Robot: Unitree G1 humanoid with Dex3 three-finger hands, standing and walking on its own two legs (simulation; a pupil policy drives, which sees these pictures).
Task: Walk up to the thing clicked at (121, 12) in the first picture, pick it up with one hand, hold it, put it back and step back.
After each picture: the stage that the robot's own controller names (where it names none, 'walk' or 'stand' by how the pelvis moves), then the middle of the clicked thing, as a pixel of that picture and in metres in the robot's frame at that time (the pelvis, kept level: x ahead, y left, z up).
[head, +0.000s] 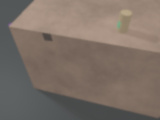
stand; (123, 21) +0.81 -0.18 -0.03
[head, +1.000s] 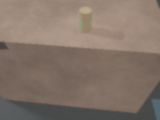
rise first; (85, 20) +0.73 +0.07 +0.00
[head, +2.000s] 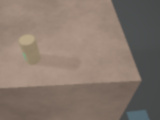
stand; (30, 50) +0.50 +0.26 +0.01
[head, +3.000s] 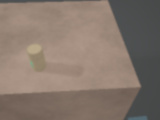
stand; (36, 58) +0.52 +0.24 -0.03
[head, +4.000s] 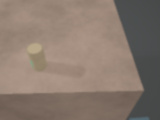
stand; (37, 57) +0.50 +0.24 -0.03
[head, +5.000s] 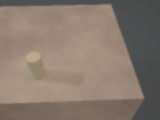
stand; (35, 66) +0.47 +0.24 -0.03
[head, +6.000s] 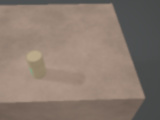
stand; (36, 65) +0.48 +0.24 -0.03
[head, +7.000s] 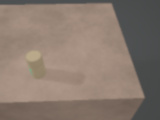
rise first; (36, 65) +0.48 +0.24 -0.03
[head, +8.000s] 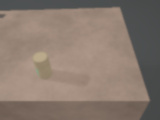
rise first; (42, 66) +0.48 +0.25 -0.03
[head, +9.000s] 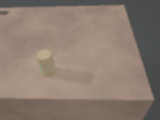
go down; (46, 63) +0.48 +0.24 -0.02
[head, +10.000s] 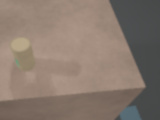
go down; (23, 55) +0.46 +0.22 +0.01
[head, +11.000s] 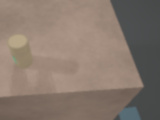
approach; (21, 52) +0.47 +0.23 +0.02
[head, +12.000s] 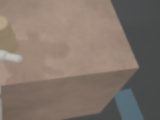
close in; (3, 36) +0.49 +0.24 +0.05
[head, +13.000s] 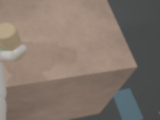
lift; (10, 43) +0.47 +0.21 +0.05
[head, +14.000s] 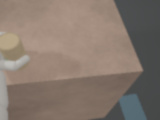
lift; (14, 52) +0.43 +0.22 +0.05
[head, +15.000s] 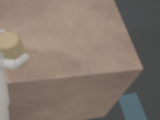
lift; (13, 50) +0.44 +0.22 +0.06
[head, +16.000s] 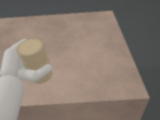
lift; (36, 62) +0.32 +0.16 +0.19
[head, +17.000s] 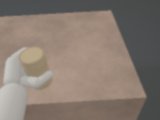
hold; (37, 69) +0.32 +0.16 +0.16
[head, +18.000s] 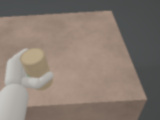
hold; (37, 70) +0.33 +0.16 +0.15
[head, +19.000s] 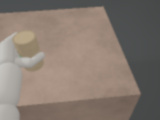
crouch; (29, 51) +0.40 +0.19 +0.16
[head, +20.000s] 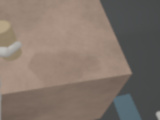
lower; (6, 41) +0.47 +0.23 +0.07
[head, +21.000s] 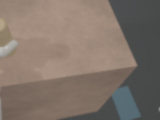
lower; (0, 38) +0.48 +0.23 +0.06
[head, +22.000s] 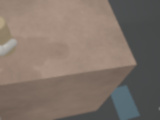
lower; (0, 37) +0.48 +0.23 +0.06
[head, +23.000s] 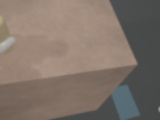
lower; out of the picture +0.49 +0.24 +0.06
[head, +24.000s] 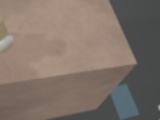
lower; out of the picture +0.49 +0.24 +0.06
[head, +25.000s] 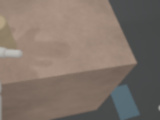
open; (0, 36) +0.48 +0.23 +0.06
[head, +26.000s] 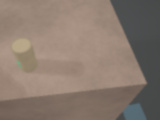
sink last; (25, 56) +0.45 +0.21 +0.03
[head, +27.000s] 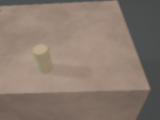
stand; (43, 59) +0.49 +0.23 +0.02
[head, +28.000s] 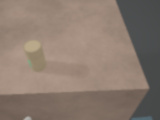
stand; (35, 56) +0.47 +0.23 +0.03
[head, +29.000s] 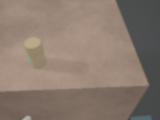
stand; (35, 53) +0.48 +0.23 +0.03
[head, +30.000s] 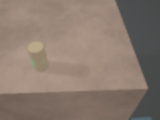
stand; (38, 57) +0.48 +0.22 +0.01
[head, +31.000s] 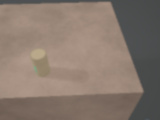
walk; (40, 63) +0.49 +0.22 -0.03
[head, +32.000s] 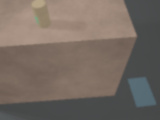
walk; (41, 14) +0.69 +0.24 +0.00
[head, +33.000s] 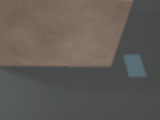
walk; out of the picture +1.00 +0.22 +0.00
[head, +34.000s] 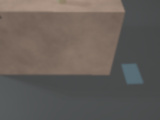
stand; out of the picture +1.10 +0.22 -0.02
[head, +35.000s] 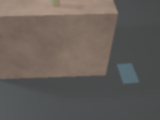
stand; out of the picture +1.10 +0.25 -0.03
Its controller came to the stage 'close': yes
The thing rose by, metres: 0.20
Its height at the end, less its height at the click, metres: +0.00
